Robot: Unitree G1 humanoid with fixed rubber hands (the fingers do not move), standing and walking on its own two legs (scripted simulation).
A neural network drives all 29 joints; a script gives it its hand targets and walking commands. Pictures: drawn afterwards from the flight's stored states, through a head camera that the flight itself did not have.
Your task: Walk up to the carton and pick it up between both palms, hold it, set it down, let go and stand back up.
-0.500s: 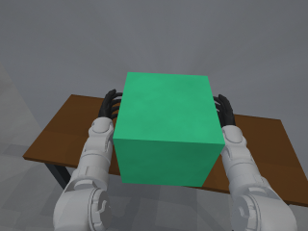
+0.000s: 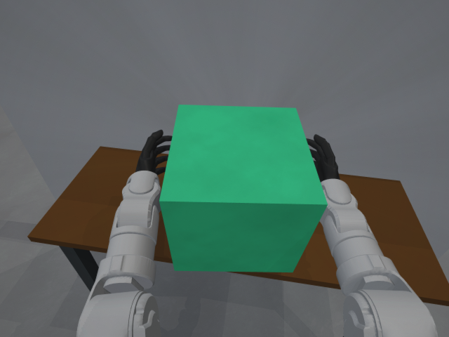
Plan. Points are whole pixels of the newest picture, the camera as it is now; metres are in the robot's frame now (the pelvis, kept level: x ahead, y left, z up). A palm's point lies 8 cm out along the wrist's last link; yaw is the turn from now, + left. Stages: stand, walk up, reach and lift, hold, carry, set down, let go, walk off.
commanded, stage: reach and lift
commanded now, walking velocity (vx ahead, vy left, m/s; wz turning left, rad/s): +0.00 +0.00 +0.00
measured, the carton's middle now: (235, 188) +0.40 -0.01 +0.09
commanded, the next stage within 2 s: hold in 1.62 s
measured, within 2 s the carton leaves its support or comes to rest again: neither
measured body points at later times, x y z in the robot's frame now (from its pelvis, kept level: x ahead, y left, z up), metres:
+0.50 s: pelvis -0.02 +0.00 +0.00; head -0.06 +0.03 +0.45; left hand +0.38 +0.16 +0.18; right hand +0.37 -0.16 +0.17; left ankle +0.01 +0.12 -0.75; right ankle -0.01 -0.12 -0.75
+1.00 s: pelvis -0.01 +0.00 +0.00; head -0.06 +0.03 +0.45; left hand +0.37 +0.17 +0.20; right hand +0.37 -0.16 +0.19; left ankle +0.01 +0.12 -0.75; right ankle -0.01 -0.12 -0.75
